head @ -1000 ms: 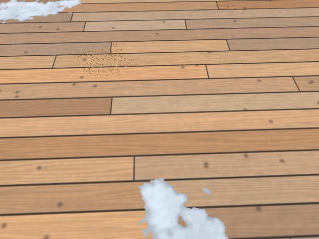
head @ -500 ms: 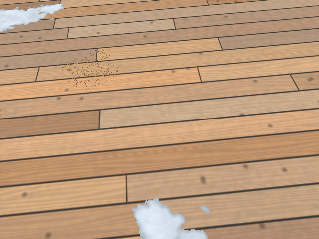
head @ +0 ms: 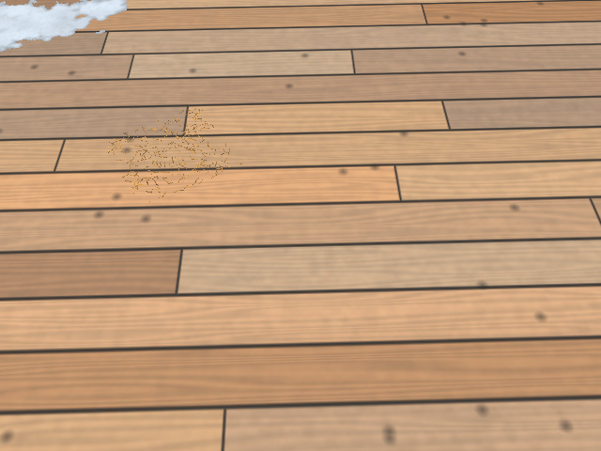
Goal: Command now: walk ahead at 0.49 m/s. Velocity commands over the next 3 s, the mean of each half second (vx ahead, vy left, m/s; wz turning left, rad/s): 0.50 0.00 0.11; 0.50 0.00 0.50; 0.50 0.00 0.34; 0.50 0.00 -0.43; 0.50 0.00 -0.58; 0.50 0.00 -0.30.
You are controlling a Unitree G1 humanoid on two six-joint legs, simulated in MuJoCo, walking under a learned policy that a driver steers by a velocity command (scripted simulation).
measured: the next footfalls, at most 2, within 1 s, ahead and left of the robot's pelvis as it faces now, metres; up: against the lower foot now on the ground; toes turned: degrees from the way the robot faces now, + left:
right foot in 0.54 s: +0.46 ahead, -0.12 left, +0.00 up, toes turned +5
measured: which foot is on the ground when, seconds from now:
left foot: down 0.00-0.54, up 0.56-1.00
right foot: up 0.00-0.52, down 0.54-1.00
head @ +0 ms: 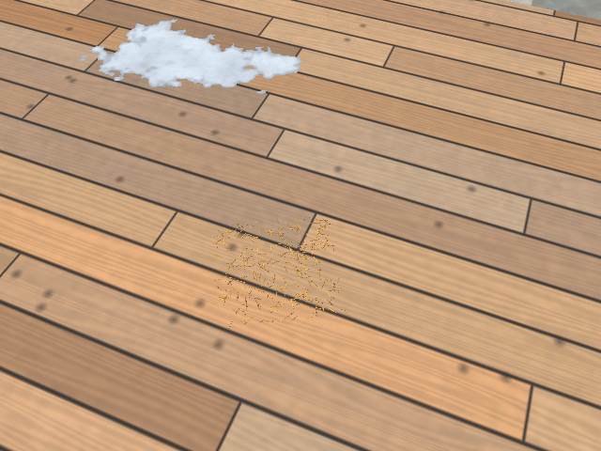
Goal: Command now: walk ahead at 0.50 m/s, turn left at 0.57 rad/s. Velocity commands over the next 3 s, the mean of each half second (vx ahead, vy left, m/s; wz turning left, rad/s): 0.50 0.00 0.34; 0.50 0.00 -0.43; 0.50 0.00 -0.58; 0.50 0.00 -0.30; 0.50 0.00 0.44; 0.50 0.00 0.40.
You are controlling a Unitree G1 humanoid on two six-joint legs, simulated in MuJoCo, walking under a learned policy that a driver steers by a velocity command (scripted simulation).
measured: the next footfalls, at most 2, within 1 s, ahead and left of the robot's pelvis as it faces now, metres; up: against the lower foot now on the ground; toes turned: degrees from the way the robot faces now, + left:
left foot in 0.08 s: +0.19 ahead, +0.09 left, +0.00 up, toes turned +8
right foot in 0.66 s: +0.53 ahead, +0.00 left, +0.00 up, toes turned +1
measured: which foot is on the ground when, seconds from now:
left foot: up 0.00-0.06, down 0.08-0.68, up 0.70-1.00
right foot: down 0.00-0.10, up 0.12-0.64, down 0.66-1.00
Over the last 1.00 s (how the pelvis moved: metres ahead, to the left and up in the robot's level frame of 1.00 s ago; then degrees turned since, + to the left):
0.51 0.00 0.02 22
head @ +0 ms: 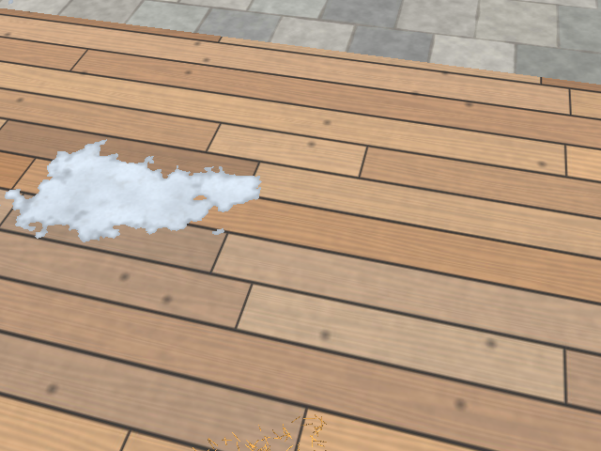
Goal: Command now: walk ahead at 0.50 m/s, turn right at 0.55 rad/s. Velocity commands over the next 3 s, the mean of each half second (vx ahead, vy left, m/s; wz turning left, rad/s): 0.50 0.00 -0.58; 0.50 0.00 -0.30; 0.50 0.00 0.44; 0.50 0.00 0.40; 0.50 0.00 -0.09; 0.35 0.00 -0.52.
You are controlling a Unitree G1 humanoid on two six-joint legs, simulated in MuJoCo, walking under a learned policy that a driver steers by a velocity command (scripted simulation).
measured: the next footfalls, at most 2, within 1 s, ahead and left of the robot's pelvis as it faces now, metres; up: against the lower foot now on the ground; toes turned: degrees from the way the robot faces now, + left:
left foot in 0.18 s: +0.28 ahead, +0.13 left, +0.00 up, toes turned -9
right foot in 0.70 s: +0.47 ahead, -0.17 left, +0.00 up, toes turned -30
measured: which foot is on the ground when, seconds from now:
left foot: up 0.00-0.16, down 0.18-0.70, up 0.72-1.00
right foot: down 0.00-0.18, up 0.20-0.68, down 0.70-1.00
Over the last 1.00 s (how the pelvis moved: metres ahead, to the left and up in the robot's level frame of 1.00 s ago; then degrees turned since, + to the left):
0.55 0.04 0.01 -7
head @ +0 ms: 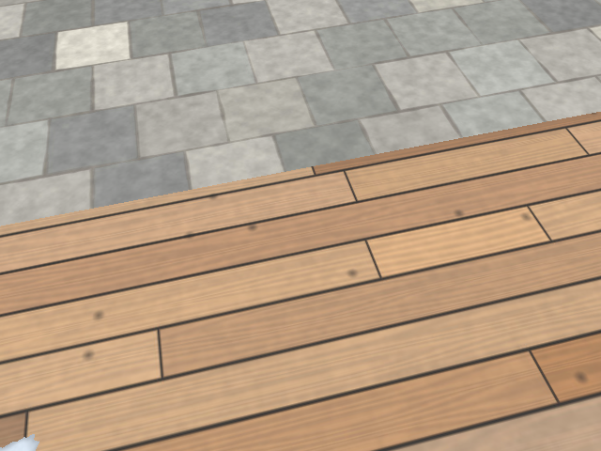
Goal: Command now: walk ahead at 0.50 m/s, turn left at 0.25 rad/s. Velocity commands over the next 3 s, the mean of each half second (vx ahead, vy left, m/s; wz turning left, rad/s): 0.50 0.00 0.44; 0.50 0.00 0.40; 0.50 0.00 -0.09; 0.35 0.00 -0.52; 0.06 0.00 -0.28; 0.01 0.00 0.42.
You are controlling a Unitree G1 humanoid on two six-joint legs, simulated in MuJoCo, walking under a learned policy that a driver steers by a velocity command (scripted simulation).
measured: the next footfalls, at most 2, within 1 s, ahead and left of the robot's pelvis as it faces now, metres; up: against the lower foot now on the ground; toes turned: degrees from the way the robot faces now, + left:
left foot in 0.28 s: +0.29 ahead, +0.11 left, +0.00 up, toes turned +13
right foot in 0.78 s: +0.64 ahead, +0.04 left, +0.00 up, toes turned +27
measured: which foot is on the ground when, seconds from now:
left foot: up 0.00-0.26, down 0.28-0.80, up 0.82-1.00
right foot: down 0.00-0.30, up 0.32-0.76, down 0.78-1.00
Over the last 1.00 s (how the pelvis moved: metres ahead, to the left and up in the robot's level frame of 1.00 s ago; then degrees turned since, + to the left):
0.49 -0.12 0.00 -25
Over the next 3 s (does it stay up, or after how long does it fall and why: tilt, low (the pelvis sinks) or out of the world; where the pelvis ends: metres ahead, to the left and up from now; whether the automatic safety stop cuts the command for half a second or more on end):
stays up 1.01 0.33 0.00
